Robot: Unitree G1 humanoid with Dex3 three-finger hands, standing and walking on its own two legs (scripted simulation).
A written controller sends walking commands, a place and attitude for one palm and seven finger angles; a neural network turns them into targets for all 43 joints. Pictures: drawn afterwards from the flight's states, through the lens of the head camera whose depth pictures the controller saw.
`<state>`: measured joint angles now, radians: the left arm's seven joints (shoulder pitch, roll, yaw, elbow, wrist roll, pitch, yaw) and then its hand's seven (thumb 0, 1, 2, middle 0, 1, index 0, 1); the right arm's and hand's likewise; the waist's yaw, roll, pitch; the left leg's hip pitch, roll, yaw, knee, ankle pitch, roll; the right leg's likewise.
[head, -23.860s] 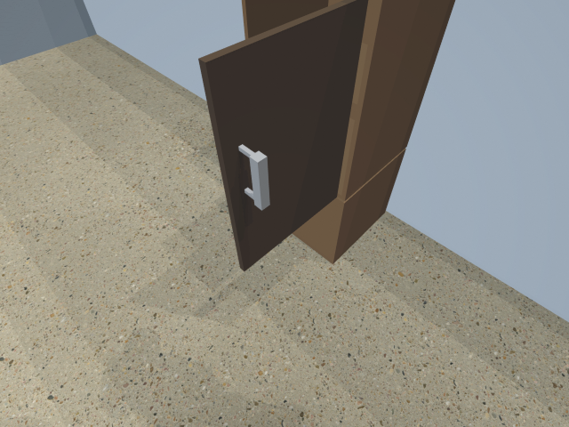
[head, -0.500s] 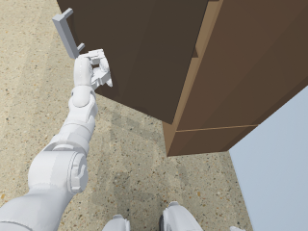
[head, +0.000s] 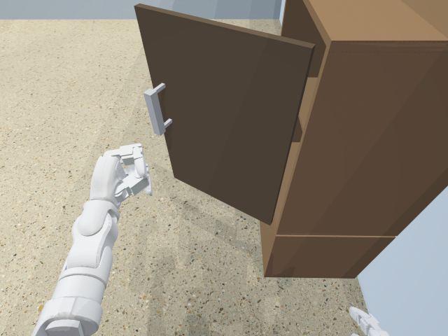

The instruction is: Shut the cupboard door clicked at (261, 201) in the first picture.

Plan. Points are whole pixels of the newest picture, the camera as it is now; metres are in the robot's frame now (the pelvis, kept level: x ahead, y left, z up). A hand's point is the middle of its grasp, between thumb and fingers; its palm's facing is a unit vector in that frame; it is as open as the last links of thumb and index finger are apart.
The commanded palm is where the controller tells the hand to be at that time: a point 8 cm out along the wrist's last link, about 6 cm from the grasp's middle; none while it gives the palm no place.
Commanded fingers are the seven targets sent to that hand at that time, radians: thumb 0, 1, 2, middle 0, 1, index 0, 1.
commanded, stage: draw the hand back to the body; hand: left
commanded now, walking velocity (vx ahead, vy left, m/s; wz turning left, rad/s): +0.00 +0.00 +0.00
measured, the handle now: (160, 109) +0.67 +0.19 +0.03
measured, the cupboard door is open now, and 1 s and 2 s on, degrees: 60 60 60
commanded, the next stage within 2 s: step back with the hand held close in 1.06 s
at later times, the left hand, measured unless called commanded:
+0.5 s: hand (45, 222) +0.25 +0.25 +0.15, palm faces +0.35 -0.88 -0.32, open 4.7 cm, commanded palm +0.19 +0.29 +0.18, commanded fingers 0.00 0.90 0.90 -0.42 -0.54 -0.42 -0.54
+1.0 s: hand out of the picture +0.20 +0.28 +0.17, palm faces +0.47 -0.80 -0.38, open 7.4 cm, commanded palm +0.15 +0.31 +0.20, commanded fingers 0.00 0.90 0.90 -0.20 -0.30 -0.20 -0.30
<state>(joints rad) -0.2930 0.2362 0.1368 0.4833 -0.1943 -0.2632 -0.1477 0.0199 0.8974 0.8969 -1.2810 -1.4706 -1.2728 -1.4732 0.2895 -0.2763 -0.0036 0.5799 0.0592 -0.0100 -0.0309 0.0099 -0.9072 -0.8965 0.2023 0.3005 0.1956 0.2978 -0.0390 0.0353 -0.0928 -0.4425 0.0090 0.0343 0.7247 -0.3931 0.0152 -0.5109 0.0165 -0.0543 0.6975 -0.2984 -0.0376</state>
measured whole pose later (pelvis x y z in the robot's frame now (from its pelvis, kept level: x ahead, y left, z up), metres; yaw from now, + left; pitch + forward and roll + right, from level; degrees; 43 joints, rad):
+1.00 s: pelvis +0.02 +0.01 +0.03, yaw +1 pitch -5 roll +0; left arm 0.45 0.33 0.31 -0.35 -0.06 -0.07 0.12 0.02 0.89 0.90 -0.23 -0.31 -0.22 -0.32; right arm 0.21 -0.22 0.02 0.64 0.01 -0.09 -0.08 0.01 -0.90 -0.90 0.20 0.30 0.20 0.30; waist 0.06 0.06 0.01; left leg -0.05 -0.02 0.02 0.40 -0.27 0.03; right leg -0.11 0.00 -0.06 0.40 -0.20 -0.02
